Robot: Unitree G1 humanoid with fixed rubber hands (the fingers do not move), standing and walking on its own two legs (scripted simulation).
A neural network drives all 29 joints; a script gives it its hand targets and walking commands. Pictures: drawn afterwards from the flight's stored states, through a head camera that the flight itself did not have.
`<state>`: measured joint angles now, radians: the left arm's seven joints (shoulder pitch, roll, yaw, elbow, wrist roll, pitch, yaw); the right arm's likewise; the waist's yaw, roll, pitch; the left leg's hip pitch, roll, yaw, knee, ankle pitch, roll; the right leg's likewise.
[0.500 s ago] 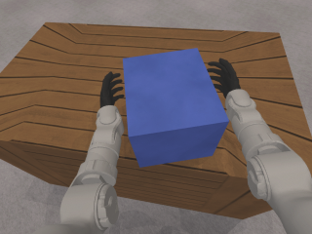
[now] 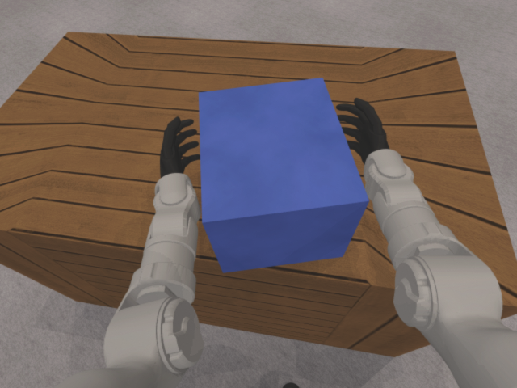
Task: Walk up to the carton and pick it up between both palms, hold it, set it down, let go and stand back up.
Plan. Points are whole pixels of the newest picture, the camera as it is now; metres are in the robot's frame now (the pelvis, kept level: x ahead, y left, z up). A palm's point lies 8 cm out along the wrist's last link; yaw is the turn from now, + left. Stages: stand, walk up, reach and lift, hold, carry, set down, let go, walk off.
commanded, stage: reach and lift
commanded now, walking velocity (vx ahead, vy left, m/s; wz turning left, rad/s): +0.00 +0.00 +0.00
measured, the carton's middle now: (272, 176) +0.44 +0.05 +0.01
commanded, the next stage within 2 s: none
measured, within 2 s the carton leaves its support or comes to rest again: leaves its support in 1.72 s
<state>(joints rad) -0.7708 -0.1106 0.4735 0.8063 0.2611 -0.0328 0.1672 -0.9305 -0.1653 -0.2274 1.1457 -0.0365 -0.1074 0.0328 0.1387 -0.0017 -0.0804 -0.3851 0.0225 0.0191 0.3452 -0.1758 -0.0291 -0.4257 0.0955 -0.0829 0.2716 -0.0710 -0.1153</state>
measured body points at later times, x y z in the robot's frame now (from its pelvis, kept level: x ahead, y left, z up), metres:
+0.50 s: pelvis +0.02 +0.01 +0.00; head +0.07 +0.02 +0.45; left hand +0.41 +0.20 +0.08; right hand +0.47 -0.11 +0.08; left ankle -0.02 +0.14 -0.74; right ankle +0.03 -0.03 -0.74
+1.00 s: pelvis +0.02 +0.01 +0.00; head +0.07 +0.02 +0.45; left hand +0.41 +0.20 +0.08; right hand +0.47 -0.11 +0.08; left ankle -0.02 +0.14 -0.74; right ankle +0.03 -0.03 -0.74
